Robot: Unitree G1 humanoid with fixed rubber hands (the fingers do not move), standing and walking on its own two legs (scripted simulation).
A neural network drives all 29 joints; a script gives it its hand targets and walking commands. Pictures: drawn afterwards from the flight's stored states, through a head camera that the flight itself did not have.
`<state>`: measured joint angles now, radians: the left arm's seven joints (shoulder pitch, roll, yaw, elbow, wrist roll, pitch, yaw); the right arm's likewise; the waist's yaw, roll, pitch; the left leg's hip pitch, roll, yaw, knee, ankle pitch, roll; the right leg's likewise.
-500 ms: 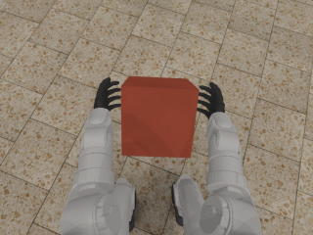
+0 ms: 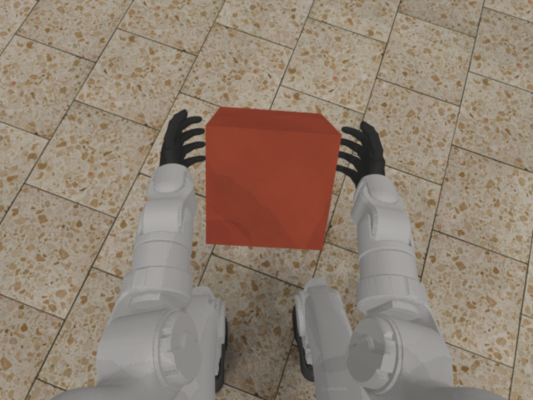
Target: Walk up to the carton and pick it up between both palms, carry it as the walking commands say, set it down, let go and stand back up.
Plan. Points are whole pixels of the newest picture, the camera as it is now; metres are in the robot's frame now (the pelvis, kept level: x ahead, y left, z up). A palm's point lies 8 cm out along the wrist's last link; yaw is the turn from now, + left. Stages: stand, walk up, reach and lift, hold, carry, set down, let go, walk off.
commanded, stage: set down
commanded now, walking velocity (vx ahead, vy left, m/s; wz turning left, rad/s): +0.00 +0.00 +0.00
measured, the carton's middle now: (268, 173) +0.47 -0.03 -0.18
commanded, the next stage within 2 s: none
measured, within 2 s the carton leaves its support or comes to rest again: neither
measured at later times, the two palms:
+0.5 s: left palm (186, 170) +0.47 +0.11 -0.15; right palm (347, 182) +0.44 -0.17 -0.16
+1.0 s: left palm (197, 174) +0.50 +0.11 -0.24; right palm (336, 184) +0.46 -0.18 -0.25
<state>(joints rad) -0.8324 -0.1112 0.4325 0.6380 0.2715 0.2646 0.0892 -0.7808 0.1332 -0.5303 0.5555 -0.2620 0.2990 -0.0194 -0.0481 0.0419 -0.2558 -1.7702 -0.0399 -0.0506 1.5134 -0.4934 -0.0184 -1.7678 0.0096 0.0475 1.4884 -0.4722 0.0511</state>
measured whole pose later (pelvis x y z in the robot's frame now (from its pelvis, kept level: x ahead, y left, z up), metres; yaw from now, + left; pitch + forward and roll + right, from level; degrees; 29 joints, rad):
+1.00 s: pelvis -0.03 +0.00 -0.13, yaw +0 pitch +46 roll -1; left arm -1.21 0.05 0.40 0.78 0.19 0.24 0.11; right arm -1.13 0.00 -0.52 0.67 -0.20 0.28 -0.06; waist -0.04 0.04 0.00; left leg -2.20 -0.06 -0.05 1.93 -0.54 -0.04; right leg -2.20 0.03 0.06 1.92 -0.52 0.06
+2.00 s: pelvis -0.03 +0.00 -0.19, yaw +0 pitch +43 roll -2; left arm -1.46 0.18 0.42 0.95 0.17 0.18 0.04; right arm -1.38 -0.13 -0.55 0.83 -0.19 0.22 0.06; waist -0.07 0.05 0.20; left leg -2.32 -0.09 -0.06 2.14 -0.57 -0.04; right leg -2.31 0.04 0.06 2.12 -0.56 0.08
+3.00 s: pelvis -0.02 +0.00 -0.19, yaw +0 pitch +44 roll -1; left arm -1.48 0.19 0.43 0.98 0.19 0.10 0.01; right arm -1.39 -0.14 -0.58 0.87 -0.20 0.12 0.08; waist -0.06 0.03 0.22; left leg -2.31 -0.08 -0.06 2.16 -0.62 -0.05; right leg -2.31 0.04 0.06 2.13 -0.60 0.08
